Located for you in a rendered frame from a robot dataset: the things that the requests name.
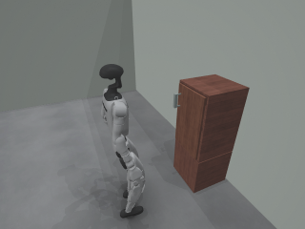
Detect left robot thigh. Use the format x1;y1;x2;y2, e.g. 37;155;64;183
126;137;139;158

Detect right robot forearm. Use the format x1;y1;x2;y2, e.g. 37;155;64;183
115;137;136;171

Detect right robot hand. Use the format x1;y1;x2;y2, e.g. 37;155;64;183
129;167;146;187

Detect handle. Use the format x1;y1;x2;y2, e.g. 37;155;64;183
173;93;182;108

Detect cupboard door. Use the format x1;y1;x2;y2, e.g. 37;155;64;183
175;83;207;160

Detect robot left foot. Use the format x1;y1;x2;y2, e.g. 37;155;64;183
123;190;129;198

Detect right robot upper arm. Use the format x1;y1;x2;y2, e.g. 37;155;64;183
112;101;128;145

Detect left robot upper arm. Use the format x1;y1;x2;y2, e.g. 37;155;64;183
100;89;108;120

